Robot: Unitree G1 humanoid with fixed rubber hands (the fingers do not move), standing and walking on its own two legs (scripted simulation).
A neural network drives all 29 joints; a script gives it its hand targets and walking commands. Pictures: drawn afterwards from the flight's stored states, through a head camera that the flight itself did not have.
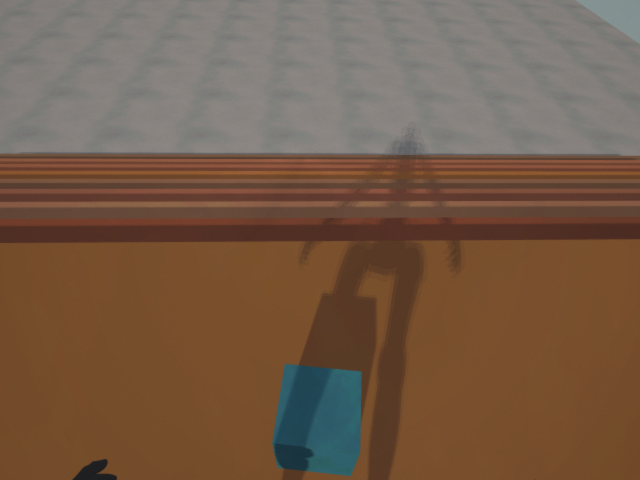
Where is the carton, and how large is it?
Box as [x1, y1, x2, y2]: [272, 364, 361, 475]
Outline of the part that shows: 285,364 272,441 277,466 283,468 350,475 359,454 361,372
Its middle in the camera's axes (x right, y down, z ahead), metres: +0.00 +0.49 +1.07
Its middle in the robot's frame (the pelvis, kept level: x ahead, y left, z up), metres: +0.41 +0.00 -0.66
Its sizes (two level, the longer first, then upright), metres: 0.210 0.200 0.250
